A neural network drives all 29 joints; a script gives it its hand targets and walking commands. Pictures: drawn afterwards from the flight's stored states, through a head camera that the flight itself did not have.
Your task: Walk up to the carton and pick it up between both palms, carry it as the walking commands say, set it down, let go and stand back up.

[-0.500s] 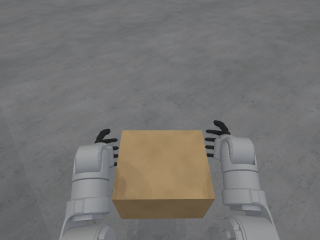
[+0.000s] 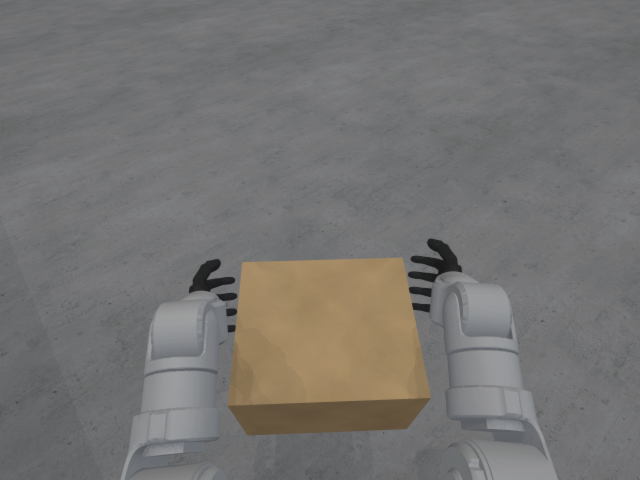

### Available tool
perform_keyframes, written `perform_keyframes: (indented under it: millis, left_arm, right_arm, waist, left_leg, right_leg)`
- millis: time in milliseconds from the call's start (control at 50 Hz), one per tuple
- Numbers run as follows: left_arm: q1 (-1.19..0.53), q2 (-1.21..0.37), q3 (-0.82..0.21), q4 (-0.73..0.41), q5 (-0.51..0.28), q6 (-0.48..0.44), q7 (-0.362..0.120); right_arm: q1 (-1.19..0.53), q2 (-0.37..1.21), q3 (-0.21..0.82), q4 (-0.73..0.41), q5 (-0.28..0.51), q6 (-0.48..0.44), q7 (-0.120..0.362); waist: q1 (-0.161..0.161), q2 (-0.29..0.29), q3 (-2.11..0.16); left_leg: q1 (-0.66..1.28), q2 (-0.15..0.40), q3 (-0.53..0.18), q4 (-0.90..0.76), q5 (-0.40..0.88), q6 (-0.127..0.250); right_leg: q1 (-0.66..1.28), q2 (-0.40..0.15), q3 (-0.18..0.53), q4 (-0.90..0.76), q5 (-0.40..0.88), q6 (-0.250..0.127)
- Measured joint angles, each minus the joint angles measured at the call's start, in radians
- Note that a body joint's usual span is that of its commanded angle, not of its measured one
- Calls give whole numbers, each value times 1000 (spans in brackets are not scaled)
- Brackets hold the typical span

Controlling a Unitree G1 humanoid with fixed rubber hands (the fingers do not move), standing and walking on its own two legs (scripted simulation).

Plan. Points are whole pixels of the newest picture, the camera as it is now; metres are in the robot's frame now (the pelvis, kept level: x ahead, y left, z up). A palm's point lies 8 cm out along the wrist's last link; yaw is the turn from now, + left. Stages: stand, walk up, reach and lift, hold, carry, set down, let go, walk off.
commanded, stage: carry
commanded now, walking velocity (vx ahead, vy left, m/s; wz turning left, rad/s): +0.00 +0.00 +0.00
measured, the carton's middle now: (325, 346) +0.32 +0.00 -0.01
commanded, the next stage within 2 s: none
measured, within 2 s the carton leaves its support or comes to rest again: neither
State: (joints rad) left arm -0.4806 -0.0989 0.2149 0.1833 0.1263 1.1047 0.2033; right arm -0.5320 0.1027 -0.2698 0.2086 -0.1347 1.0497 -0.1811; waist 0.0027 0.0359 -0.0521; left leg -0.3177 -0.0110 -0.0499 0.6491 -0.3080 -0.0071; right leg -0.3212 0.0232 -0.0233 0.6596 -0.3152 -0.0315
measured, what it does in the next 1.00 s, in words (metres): stands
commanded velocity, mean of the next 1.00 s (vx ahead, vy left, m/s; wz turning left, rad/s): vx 0.00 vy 0.00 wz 0.00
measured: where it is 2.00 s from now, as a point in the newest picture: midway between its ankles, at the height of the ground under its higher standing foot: outside the picture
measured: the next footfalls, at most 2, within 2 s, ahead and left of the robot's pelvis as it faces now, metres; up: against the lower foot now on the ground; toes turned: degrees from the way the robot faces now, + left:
none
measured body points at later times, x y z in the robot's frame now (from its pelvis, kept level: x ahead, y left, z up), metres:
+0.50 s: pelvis +0.00 +0.00 +0.00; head -0.02 -0.02 +0.45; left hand +0.33 +0.15 +0.08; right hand +0.34 -0.16 +0.09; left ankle +0.03 +0.13 -0.72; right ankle +0.02 -0.10 -0.72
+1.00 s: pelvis +0.00 +0.00 +0.00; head -0.02 -0.02 +0.45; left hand +0.33 +0.15 +0.09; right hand +0.35 -0.16 +0.09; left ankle +0.03 +0.13 -0.72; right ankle +0.02 -0.10 -0.72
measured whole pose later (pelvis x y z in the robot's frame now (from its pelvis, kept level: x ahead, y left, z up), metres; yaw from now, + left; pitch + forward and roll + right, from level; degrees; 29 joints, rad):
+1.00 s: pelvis +0.00 +0.00 +0.00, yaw +0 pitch -1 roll +0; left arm -0.51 -0.10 0.21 0.20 0.13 1.08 0.22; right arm -0.54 0.10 -0.27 0.21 -0.13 1.00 -0.19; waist 0.00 0.04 -0.04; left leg -0.32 -0.01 -0.05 0.65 -0.31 -0.01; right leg -0.32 0.02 -0.02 0.66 -0.32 -0.03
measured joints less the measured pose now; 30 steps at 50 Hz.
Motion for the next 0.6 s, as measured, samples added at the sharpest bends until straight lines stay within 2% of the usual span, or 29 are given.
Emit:
perform_keyframes:
  millis: [600]
  left_arm:
    - [-3, 0, -2, 5, 1, -18, -2]
  right_arm:
    - [0, 0, 0, 0, 0, -32, 0]
  waist:
    - [-1, 0, 4]
  left_leg:
    - [0, 0, 1, -2, 0, 0]
  right_leg:
    - [-1, 0, 0, 0, -1, 0]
